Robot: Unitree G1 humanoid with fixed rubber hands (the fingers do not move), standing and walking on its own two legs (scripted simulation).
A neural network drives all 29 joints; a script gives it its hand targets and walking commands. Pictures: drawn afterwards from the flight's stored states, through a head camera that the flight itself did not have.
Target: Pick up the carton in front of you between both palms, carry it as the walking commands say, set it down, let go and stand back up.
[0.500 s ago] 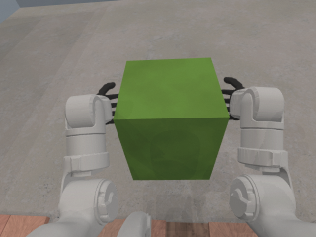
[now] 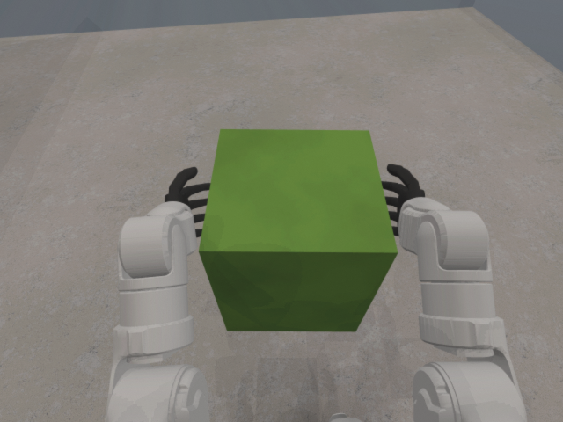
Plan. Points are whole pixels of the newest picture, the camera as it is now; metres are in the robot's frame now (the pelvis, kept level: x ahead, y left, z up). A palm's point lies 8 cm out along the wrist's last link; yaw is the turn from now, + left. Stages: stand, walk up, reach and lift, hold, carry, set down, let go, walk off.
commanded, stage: carry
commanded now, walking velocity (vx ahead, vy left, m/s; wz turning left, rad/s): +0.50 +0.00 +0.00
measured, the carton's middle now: (293, 238) +0.38 -0.03 +0.05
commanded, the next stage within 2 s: none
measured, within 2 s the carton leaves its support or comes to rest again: neither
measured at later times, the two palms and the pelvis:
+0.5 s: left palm (188, 134) +0.68 +0.15 +0.04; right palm (330, 119) +0.69 -0.15 +0.04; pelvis +0.33 -0.02 -0.07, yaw +0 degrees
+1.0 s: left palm (206, 61) +0.95 +0.12 +0.06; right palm (322, 54) +0.96 -0.18 +0.06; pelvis +0.65 -0.03 -0.06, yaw +1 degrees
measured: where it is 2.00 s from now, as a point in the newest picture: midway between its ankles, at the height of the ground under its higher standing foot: (263, 216)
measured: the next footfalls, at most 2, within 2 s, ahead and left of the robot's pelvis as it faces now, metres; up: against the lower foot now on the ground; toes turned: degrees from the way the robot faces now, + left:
right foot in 0.08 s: +0.21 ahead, -0.12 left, -0.05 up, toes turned -3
left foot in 0.50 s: +0.52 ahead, +0.07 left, -0.05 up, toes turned +6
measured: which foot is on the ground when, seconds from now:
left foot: down 0.00-0.08, up 0.10-0.48, down 0.50-1.00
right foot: up 0.00-0.06, down 0.08-0.50, up 0.52-0.96, down 0.98-1.00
